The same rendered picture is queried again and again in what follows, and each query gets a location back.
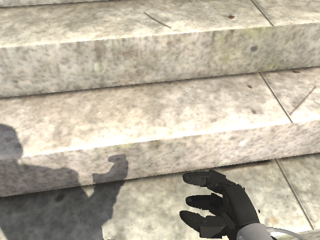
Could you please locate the robot right forearm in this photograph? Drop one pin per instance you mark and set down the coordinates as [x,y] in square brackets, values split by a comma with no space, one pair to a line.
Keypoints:
[254,231]

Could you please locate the robot right hand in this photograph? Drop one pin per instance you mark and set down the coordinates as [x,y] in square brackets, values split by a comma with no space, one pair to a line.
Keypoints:
[232,211]

